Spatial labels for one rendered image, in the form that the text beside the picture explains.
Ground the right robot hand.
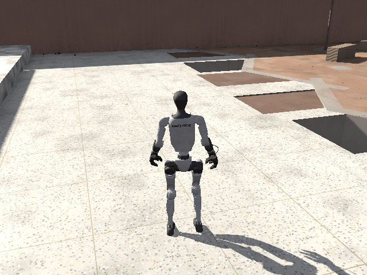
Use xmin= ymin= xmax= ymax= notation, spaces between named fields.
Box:
xmin=205 ymin=156 xmax=218 ymax=169

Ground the robot left upper arm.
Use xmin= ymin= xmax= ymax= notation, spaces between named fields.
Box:
xmin=155 ymin=116 xmax=170 ymax=148

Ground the left robot foot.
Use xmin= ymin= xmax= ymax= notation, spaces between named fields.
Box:
xmin=167 ymin=222 xmax=175 ymax=236

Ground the left robot hand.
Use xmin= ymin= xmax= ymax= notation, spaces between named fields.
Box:
xmin=149 ymin=156 xmax=162 ymax=166

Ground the robot left forearm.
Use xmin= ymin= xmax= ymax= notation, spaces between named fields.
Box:
xmin=150 ymin=139 xmax=161 ymax=158

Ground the right robot thigh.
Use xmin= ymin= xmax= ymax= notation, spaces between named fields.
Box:
xmin=190 ymin=159 xmax=203 ymax=195

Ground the robot right forearm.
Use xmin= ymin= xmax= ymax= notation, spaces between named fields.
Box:
xmin=205 ymin=138 xmax=216 ymax=159

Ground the robot right upper arm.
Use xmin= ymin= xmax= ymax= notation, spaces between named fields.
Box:
xmin=193 ymin=115 xmax=210 ymax=146

